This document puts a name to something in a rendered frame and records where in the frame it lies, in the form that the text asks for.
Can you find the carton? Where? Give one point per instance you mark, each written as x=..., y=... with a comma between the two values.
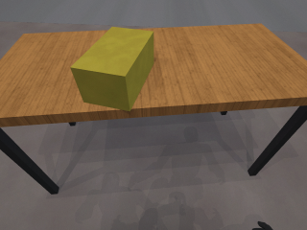
x=113, y=71

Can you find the table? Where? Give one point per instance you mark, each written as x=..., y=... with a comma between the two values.
x=196, y=69

